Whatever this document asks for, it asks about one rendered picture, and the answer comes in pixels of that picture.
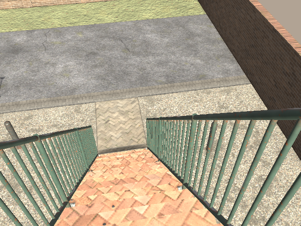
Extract stairs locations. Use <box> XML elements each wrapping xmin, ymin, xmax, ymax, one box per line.
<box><xmin>54</xmin><ymin>148</ymin><xmax>224</xmax><ymax>226</ymax></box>

